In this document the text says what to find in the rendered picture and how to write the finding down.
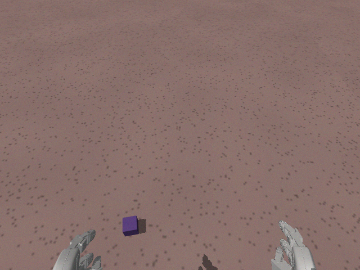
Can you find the left robot hand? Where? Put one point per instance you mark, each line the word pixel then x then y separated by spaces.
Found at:
pixel 69 259

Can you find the right robot hand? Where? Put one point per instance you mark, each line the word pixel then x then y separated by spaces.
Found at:
pixel 299 256

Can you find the cube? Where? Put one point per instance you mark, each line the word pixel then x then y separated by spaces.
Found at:
pixel 130 226

